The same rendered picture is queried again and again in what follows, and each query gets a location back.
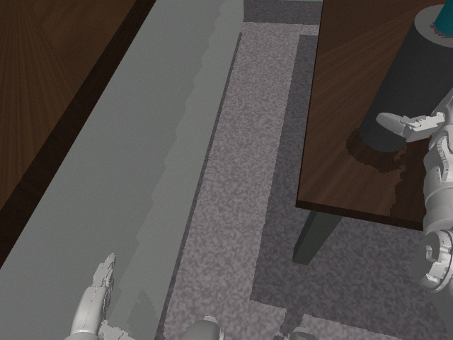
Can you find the bottle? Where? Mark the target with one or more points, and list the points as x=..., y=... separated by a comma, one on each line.
x=420, y=76

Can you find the table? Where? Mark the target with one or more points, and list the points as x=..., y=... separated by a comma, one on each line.
x=340, y=175

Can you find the right robot hand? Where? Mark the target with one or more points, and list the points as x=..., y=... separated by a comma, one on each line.
x=420, y=127

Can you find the right robot arm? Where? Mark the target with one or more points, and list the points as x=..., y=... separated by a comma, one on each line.
x=432, y=265

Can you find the left robot hand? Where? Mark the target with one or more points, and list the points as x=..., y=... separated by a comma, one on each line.
x=91, y=312

